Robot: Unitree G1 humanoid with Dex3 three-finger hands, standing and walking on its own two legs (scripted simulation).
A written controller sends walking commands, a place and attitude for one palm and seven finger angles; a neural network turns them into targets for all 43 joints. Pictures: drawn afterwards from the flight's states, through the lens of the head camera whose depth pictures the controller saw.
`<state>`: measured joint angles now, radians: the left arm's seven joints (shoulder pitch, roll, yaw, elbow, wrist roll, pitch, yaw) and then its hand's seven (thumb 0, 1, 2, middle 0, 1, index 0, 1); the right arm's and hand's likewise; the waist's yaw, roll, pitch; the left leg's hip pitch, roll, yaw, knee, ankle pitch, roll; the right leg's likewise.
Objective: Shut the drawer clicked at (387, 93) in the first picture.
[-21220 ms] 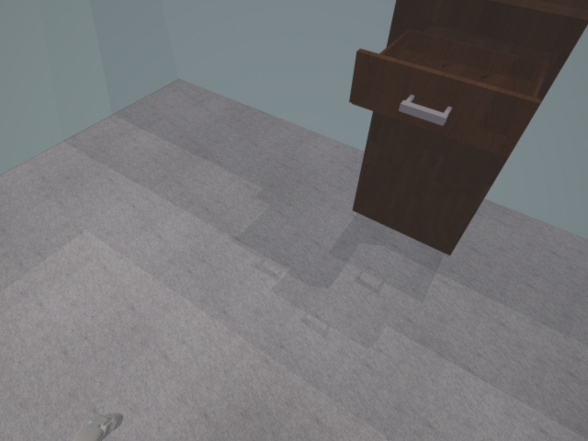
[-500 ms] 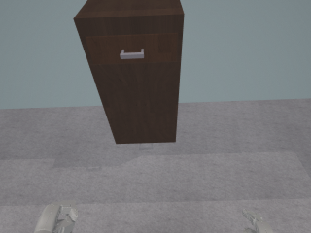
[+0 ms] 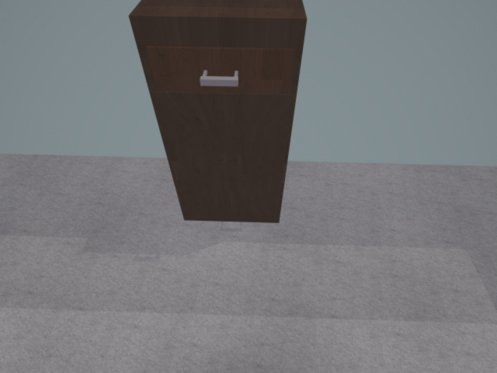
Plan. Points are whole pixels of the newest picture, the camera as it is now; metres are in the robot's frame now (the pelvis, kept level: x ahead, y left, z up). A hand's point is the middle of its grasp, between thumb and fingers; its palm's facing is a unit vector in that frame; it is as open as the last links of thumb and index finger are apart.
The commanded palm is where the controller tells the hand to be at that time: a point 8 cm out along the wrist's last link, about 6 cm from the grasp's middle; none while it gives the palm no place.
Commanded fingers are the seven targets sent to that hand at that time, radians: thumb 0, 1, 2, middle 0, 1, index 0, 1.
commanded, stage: let the arm hang, fingers relaxed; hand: left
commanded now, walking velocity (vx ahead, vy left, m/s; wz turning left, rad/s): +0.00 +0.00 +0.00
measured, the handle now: (220, 77) +0.88 +0.14 +0.03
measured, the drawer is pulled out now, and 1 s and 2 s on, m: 0.00 0.00 0.00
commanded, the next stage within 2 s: look to check the result in 0.42 s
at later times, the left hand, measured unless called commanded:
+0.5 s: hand out of the picture +0.08 +0.19 -0.16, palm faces -0.01 -0.97 -0.26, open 7.4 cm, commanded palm none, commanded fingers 0.00 0.90 0.90 -0.20 -0.30 -0.20 -0.30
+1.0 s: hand out of the picture +0.10 +0.19 -0.15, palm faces -0.03 -0.96 -0.29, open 7.4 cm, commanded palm none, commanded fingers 0.00 0.90 0.90 -0.20 -0.30 -0.20 -0.30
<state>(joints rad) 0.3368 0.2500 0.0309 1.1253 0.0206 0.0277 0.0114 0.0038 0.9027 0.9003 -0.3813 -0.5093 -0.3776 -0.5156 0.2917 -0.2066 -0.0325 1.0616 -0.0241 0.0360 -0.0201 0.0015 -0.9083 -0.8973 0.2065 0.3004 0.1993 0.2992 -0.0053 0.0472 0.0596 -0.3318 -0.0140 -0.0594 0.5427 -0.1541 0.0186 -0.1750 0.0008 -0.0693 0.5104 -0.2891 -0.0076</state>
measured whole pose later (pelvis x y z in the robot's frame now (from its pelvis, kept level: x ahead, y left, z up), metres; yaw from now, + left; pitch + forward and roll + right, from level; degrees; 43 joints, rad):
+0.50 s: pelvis +0.03 -0.02 +0.01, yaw -1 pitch -2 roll +0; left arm 0.16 0.23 0.02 1.13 0.01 -0.02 0.01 0.00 0.90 0.90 -0.20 -0.30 -0.20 -0.30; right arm 0.16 -0.25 -0.02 1.11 -0.02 0.00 -0.03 0.00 -0.91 -0.90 0.21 0.30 0.20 0.30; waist -0.01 0.02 0.06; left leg -0.23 -0.01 -0.05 0.40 -0.13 0.00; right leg -0.10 0.00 -0.05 0.39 -0.27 -0.02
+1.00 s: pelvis +0.04 -0.03 +0.01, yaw -2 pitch -2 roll +0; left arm 0.15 0.26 0.02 1.14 0.01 -0.01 0.01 0.00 0.90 0.90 -0.20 -0.30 -0.20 -0.30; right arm 0.14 -0.27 -0.01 1.13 -0.02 0.01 -0.03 0.00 -0.91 -0.90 0.21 0.30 0.20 0.30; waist 0.00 0.02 0.07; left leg -0.19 0.01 -0.04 0.37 -0.14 -0.02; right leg -0.05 0.02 -0.04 0.34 -0.26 -0.03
